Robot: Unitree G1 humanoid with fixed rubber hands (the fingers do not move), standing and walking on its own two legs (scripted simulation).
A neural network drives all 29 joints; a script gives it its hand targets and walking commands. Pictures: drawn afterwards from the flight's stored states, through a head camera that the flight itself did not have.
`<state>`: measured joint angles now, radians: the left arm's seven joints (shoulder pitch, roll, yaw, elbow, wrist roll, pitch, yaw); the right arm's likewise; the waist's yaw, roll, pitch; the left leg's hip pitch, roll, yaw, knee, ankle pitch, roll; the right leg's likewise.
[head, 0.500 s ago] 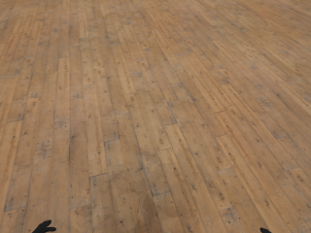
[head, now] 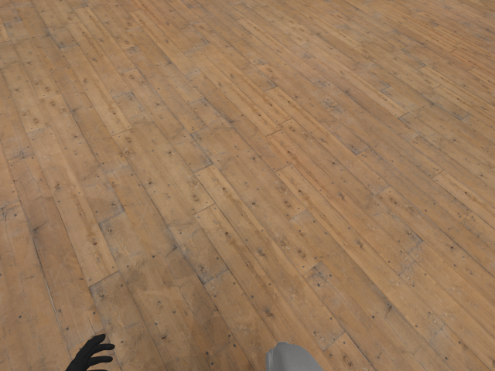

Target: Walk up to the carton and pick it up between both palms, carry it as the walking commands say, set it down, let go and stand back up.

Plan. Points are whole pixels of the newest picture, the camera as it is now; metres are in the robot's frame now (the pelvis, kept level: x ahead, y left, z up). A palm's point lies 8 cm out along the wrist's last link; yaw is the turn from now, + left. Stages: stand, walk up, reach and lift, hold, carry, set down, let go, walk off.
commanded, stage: walk up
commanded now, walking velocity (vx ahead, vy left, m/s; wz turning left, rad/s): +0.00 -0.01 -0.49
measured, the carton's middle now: out of the picture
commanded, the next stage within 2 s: none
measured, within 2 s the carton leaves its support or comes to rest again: neither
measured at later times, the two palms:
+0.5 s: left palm out of the picture +0.12 +0.18 -0.11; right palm out of the picture +0.00 -0.35 -0.13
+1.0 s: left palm (163, 332) +0.19 +0.14 -0.12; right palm out of the picture -0.12 -0.30 -0.11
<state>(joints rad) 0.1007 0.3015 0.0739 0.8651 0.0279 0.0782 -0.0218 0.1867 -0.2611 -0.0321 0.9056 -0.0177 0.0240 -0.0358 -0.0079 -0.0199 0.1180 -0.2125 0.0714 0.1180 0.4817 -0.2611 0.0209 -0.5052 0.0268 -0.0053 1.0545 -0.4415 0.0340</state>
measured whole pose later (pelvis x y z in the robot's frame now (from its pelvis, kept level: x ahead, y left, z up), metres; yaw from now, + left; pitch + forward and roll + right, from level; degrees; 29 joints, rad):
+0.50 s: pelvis -0.03 -0.06 +0.00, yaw -17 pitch +1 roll +2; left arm 0.18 0.26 0.05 0.85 0.03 0.04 0.01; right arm 0.12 -0.29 -0.06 0.87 -0.01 0.06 -0.02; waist 0.02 0.01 0.08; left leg -0.48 0.06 0.03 0.98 -0.41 -0.09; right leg -0.23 0.02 0.06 0.50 -0.28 -0.04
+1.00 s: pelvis -0.04 -0.03 +0.00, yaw -31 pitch +1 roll -2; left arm 0.14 0.30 0.06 0.84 0.01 0.08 -0.03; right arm 0.22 -0.27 -0.06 0.87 -0.03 0.01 -0.02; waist -0.02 0.00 0.08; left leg -0.22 0.13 0.16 0.47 -0.25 -0.01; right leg -0.34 -0.02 -0.04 0.79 -0.48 0.04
